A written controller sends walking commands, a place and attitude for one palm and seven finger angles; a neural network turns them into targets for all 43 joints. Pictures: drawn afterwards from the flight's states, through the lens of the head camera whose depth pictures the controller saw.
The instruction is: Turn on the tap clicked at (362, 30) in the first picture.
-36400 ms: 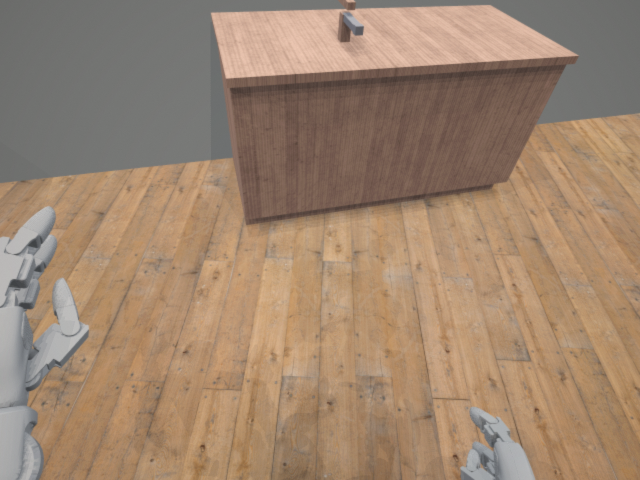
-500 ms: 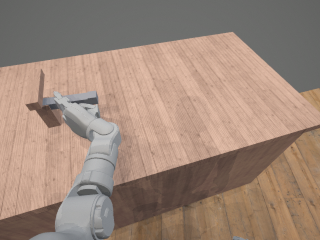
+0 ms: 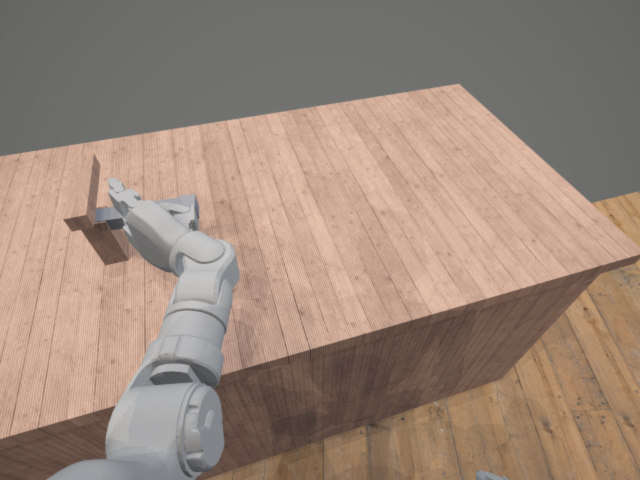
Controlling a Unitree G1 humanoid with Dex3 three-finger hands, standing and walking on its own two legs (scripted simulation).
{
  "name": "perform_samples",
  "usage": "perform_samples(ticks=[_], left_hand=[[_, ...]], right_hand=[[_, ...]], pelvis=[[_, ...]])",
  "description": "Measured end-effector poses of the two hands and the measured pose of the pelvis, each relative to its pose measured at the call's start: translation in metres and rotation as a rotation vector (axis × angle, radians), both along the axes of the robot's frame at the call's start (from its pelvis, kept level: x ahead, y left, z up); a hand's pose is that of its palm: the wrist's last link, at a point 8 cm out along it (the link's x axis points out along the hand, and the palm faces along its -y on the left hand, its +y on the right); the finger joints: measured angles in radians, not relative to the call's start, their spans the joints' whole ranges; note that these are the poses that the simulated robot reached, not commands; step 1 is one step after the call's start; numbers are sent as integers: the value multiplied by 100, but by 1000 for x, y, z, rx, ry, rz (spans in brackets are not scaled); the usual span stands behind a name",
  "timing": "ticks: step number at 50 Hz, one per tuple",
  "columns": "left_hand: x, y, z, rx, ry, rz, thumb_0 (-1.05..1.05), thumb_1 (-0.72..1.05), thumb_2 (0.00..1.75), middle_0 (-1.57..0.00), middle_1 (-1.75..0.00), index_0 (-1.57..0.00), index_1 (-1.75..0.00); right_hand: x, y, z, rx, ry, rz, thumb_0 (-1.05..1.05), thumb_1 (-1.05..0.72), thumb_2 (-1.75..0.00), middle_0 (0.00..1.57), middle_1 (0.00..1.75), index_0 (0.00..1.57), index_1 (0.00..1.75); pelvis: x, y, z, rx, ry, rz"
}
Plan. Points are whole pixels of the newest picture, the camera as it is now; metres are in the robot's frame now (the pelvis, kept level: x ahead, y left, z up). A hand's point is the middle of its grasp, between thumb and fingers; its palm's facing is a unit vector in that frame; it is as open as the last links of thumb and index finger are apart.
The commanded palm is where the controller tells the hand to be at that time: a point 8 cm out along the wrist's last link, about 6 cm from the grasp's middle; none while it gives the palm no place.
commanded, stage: lift the hand up off the lever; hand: left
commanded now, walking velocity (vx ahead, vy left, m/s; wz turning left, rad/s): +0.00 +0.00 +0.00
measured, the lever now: (189, 207) +0.50 +0.21 +0.05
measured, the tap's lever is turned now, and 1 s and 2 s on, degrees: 85 85 85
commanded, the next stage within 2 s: draw the hand back beside the body in 0.72 s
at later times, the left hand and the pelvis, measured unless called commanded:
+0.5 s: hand (191, 206) +0.43 +0.17 +0.13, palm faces +0.78 -0.62 -0.10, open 7.8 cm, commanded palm +0.37 +0.18 +0.13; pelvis +0.01 +0.00 +0.01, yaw +0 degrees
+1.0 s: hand (211, 206) +0.41 +0.14 +0.15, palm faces +0.44 -0.89 -0.08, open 7.8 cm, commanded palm +0.34 +0.20 +0.14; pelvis +0.00 +0.00 +0.01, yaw -2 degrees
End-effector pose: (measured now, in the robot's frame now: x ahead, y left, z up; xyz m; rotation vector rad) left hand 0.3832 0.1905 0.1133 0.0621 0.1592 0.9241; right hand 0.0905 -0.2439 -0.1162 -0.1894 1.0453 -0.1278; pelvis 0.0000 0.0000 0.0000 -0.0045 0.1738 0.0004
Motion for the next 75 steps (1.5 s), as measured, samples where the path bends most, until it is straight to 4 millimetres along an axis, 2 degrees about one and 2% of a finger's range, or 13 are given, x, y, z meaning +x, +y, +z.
perform_samples(ticks=[17,35,42,48,52,56,60,66,71,75], left_hand=[[0,-4,12,2,-14,-23,2,90,90,-15,-15,-16,-15],[-17,-9,24,2,-13,-41,2,90,90,-15,-15,-16,-15],[-16,-11,24,-1,0,-33,2,90,90,-15,-15,-16,-15],[-11,-18,35,66,-87,-374,2,90,90,-15,-15,-15,-16],[-27,-9,34,11,-122,-507,1,90,90,-16,-16,-16,-17],[-51,18,21,62,-65,-614,1,89,90,-16,-17,-17,-18],[-78,44,29,168,-59,-674,2,89,90,-16,-18,-17,-19],[-103,49,50,246,-145,-743,2,90,90,-17,-20,-17,-20],[-111,46,49,232,-168,-792,1,89,90,-17,-21,-18,-22],[-119,54,48,231,-168,-793,1,89,90,-18,-22,-19,-23]], right_hand=[[13,9,3,17,-17,9,1,-91,-90,20,30,20,30],[47,17,15,27,-96,53,1,-91,-90,20,30,20,30],[51,18,16,25,-110,60,1,-91,-90,20,30,20,30],[40,10,22,9,-116,-36,1,-91,-90,20,30,21,30],[29,2,29,-5,-129,-98,1,-91,-90,20,30,21,30],[21,-5,37,-4,-150,-128,1,-91,-90,20,30,21,30],[22,-8,43,-21,-185,-103,1,-91,-90,20,30,20,30],[41,4,48,-27,-221,-22,1,-91,-90,20,30,20,30],[63,24,61,-1,-291,2,1,-91,-90,20,30,20,30],[76,38,71,17,-346,17,1,-91,-90,20,30,21,30]], pelvis=[[3,3,4,1,-20,-6],[3,3,8,3,-62,0],[-1,1,8,4,-57,3],[1,-1,11,15,-88,-32],[4,0,16,13,-129,-56],[4,-1,21,9,-183,-66],[2,3,24,-1,-219,-63],[-3,11,28,-3,-246,-46],[-3,17,29,-4,-255,-52],[-2,21,30,-8,-260,-60]])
